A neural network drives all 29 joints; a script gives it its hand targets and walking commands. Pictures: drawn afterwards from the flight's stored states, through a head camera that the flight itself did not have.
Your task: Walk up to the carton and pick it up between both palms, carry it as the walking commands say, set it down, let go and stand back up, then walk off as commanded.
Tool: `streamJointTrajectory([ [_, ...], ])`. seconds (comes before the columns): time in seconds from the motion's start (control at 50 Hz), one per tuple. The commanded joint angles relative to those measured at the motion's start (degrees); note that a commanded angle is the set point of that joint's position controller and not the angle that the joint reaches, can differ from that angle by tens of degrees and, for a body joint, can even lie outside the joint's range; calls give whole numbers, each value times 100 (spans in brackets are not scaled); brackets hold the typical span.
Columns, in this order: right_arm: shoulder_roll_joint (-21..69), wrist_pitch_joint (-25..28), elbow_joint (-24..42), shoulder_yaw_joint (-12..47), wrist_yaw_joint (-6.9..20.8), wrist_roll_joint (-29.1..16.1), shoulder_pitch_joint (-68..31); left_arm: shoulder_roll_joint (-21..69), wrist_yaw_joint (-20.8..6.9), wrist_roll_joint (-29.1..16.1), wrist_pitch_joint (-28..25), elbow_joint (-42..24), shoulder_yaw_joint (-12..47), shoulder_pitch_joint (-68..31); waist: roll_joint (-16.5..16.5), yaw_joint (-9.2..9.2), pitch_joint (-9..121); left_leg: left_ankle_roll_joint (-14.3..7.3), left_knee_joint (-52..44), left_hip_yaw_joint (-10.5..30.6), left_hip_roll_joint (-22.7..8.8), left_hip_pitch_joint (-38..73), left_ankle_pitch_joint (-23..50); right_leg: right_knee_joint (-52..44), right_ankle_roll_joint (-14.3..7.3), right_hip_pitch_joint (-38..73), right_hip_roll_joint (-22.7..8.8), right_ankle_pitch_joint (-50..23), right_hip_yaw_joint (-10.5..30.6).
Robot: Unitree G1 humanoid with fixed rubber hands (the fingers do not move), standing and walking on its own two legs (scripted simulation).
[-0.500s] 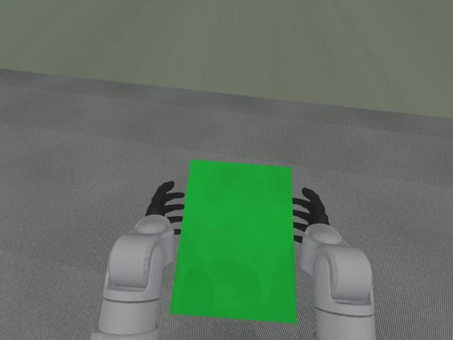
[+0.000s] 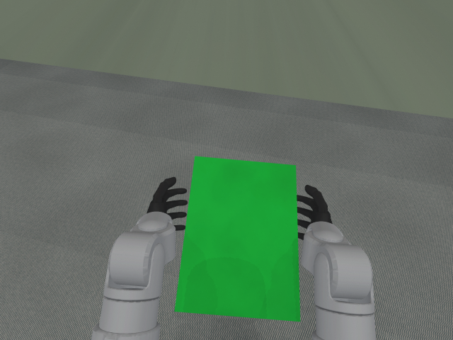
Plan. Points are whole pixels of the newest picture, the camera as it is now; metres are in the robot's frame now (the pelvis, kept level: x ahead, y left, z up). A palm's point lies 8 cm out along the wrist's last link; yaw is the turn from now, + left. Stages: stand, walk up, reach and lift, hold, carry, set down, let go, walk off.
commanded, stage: carry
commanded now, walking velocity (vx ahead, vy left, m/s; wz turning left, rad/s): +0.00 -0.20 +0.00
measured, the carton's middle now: (235, 241) +0.32 -0.01 +0.01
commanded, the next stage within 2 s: none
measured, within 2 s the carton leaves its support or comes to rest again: neither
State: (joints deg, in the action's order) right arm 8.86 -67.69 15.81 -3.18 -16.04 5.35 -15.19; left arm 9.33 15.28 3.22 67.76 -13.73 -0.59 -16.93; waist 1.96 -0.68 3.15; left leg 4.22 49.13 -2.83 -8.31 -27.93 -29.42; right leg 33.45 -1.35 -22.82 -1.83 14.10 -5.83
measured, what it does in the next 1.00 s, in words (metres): steps to the right: left foot, then right foot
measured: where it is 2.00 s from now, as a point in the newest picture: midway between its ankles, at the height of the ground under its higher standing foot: outside the picture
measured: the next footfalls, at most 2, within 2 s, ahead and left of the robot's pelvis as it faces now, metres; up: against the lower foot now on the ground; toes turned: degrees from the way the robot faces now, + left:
left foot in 0.20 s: -0.03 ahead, +0.01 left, +0.00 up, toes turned +0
right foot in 0.44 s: +0.02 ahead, -0.23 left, +0.00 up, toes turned +8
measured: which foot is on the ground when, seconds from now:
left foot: up 0.00-0.18, down 0.20-1.00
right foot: down 0.00-0.22, up 0.24-0.42, down 0.44-1.00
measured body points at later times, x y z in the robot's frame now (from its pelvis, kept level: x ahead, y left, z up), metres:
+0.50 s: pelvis -0.06 -0.13 +0.00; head -0.06 -0.14 +0.45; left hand +0.24 +0.00 +0.10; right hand +0.24 -0.25 +0.09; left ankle -0.05 +0.04 -0.72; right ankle -0.02 -0.24 -0.73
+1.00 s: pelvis -0.11 -0.14 +0.00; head -0.14 -0.15 +0.45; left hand +0.19 -0.01 +0.10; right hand +0.19 -0.27 +0.11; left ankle -0.07 +0.01 -0.73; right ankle -0.02 -0.24 -0.73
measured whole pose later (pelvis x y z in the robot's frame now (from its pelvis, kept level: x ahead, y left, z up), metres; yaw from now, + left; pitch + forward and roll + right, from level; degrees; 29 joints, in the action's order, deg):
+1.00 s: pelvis -0.11 -0.14 +0.00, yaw +1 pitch +1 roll +1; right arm 10.1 -69.6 8.9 -3.6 -16.0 6.7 -19.4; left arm 9.8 15.6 4.9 69.6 -8.4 -4.0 -18.6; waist 0.2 0.2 5.3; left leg 2.3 29.1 -4.2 -4.4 -18.9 -10.9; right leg 28.6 -1.7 -22.7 -2.1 7.1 -5.6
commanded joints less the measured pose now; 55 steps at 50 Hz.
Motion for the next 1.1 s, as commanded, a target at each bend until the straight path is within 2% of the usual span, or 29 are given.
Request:
streamJointTrajectory([
  [0.0, 6196, 132, 836, 3212, 1315, -2076, -2217, 6149, -1246, -1643, -228, -760, 2405, -1561, -1195, -57, 1878, -178, 1495, -146, 424, -390, -305, -773, -915, 1517, -1353, -2947, 941],
  [0.04, 6275, 130, 801, 3277, 1331, -2167, -2274, 6131, -1194, -1546, -291, -839, 2301, -1636, -1075, -61, 1910, -153, 1037, -277, 423, -277, 102, -739, -896, 1585, -1161, -2479, 740],
  [0.12, 6161, 122, 697, 3166, 1294, -2081, -2036, 6050, -1138, -1499, -309, -734, 2340, -1477, -1126, -109, 2114, -289, -528, -367, 609, 486, 200, -910, -984, 1480, -1239, -1796, 1100],
  [0.14, 6133, 111, 632, 3096, 1286, -2022, -1941, 6046, -1132, -1522, -292, -674, 2376, -1432, -1034, -87, 2150, -346, -1136, -402, 641, 816, 442, -876, -945, 1405, -1196, -1727, 1084],
  [0.16, 6108, 99, 575, 3028, 1287, -1957, -1858, 6036, -1128, -1548, -270, -596, 2406, -1379, -861, -39, 2196, -404, -1972, -369, 529, 1386, 1131, -805, -797, 1161, -1122, -1665, 970],
  [0.18, 6078, 86, 522, 2954, 1301, -1906, -1770, 5995, -1120, -1554, -245, -511, 2418, -1377, -538, 24, 2208, -500, -2698, 140, 32, 2341, 1744, -490, -515, 374, -995, -1302, 869],
  [0.2, 6023, 97, 389, 2860, 1316, -1814, -1640, 5987, -1129, -1576, -216, -510, 2470, -1437, 658, 57, 2068, -941, -3102, 1735, -1312, 2915, 1984, 330, -48, -695, -530, -368, 522],
  [0.22, 6069, 143, 180, 2704, 1303, -1726, -1599, 5995, -1172, -1686, -204, -752, 2643, -1840, 1634, 109, 1602, -1654, -3140, 2701, -2325, 2487, 3507, 1432, 297, -1349, -22, 1178, 240],
  [0.24, 6133, 165, 319, 2726, 1302, -1732, -1644, 6054, -1190, -1770, -224, -895, 2766, -2128, 1008, 97, 1477, -1877, -3068, 2468, -2383, 2275, 4215, 2396, 305, -1375, -102, 1402, 762],
  [0.26, 6140, 182, 336, 2690, 1306, -1651, -1575, 6115, -1217, -1831, -238, -865, 2830, -2138, 502, 79, 1448, -1692, -2987, 1862, -2076, 2105, 4075, 2684, 289, -1222, -207, 1236, 949],
  [0.28, 6184, 207, 369, 2677, 1314, -1626, -1624, 6226, -1245, -1918, -247, -896, 2915, -2235, 400, 54, 1371, -1387, -2980, 1114, -1645, 1911, 3659, 2291, 291, -1053, -310, 1069, 833],
  [0.3, 6192, 243, 373, 2687, 1310, -1619, -1693, 6256, -1273, -1981, -264, -918, 2962, -2289, 578, 46, 1343, -1092, -2820, 520, -1220, 1809, 3641, 1637, 290, -785, -312, 816, 620],
  [0.32, 6151, 264, 408, 2660, 1292, -1613, -1696, 6241, -1272, -2019, -276, -959, 2991, -2334, 813, 81, 1433, -920, -2649, 159, -919, 1777, 3783, 1096, 306, -424, -121, 746, 299],
  [0.34, 6060, 273, 498, 2624, 1269, -1626, -1690, 6192, -1252, -2023, -279, -1020, 2976, -2318, 921, 120, 1565, -861, -2499, 78, -786, 1864, 3920, 634, 335, -167, 89, 688, 27],
  [0.36, 5963, 261, 497, 2579, 1240, -1616, -1626, 6134, -1230, -1994, -263, -980, 2936, -2188, 921, 101, 1718, -810, -2301, 10, -686, 1882, 3892, 29, 330, 192, 214, 312, -181],
  [0.38, 5880, 236, 476, 2549, 1215, -1601, -1547, 6071, -1208, -1954, -234, -912, 2883, -2035, 838, 67, 1843, -694, -2073, -69, -560, 1822, 3646, -748, 317, 647, 233, -307, -347],
  [0.4, 5854, 202, 403, 2547, 1196, -1580, -1435, 5995, -1198, -1892, -194, -809, 2796, -1897, 631, 67, 1981, -535, -1849, -103, -427, 1653, 3294, -1147, 307, 1158, 2, -610, -177],
  [0.42, 5817, 168, 302, 2523, 1166, -1535, -1341, 5938, -1204, -1854, -151, -718, 2728, -1801, 164, 82, 2131, -358, -1575, -68, -314, 1224, 2476, -1227, 305, 1754, -611, -1414, 473],
  [0.44, 5805, 132, 260, 2585, 1159, -1512, -1363, 5869, -1212, -1797, -139, -583, 2666, -1832, -866, 126, 2184, -46, -1265, -164, 23, 683, 1322, -854, -5, 1937, -1453, -3240, 1392],
  [0.46, 5818, 85, 356, 2718, 1181, -1592, -1590, 5935, -1213, -1735, -127, -455, 2562, -1648, -1324, 105, 2083, 16, -1132, -246, 190, 722, 376, -868, -282, 1588, -1536, -3353, 1505],
  [0.5, 6065, 66, 468, 2947, 1250, -1795, -2003, 6074, -1236, -1694, -154, -512, 2495, -1723, -1092, 38, 1920, -65, -890, -188, 318, 717, 302, -1006, -380, 1370, -1402, -2657, 1291],
  [0.56, 6282, 19, 549, 3168, 1316, -2007, -2296, 6079, -1194, -1512, -197, -483, 2216, -1635, -1115, 42, 1982, -153, -1702, -214, 329, 1117, 1129, -1037, -226, 1266, -1135, -1680, 922],
  [0.6, 6319, -8, 446, 3172, 1342, -2037, -2269, 5993, -1172, -1429, -198, -406, 2117, -1584, -914, 44, 2031, -221, -2041, -68, 174, 1473, 1539, -1127, -94, 1091, -1023, -1108, 864],
  [0.64, 6336, -6, 329, 3098, 1360, -2003, -2233, 5964, -1181, -1454, -185, -479, 2160, -1825, -579, 34, 1773, -245, -2093, 8, 150, 1279, 1158, -1458, -38, 900, -944, 190, 948],
  [0.7, 6291, -31, 183, 2994, 1340, -1907, -2236, 5966, -1200, -1526, -154, -424, 2170, -2008, -641, 59, 1560, -218, -1950, -82, 232, 1289, 1044, -1757, -73, 581, -1018, 911, 1154],
  [0.9, 6348, -50, -194, 2667, 1298, -1742, -2271, 6065, -1267, -1699, -76, -213, 2250, -2359, -629, 80, 1497, -388, -2178, -19, 334, 1471, 1157, -1737, 72, 232, -829, 1350, 963],
  [1.08, 6349, -1, -262, 2540, 1340, -1740, -2294, 6171, -1244, -1704, -104, -201, 2345, -2467, -139, 51, 1616, -477, -2842, 411, 64, 1034, 883, -1056, 109, 666, -616, 432, 685],
])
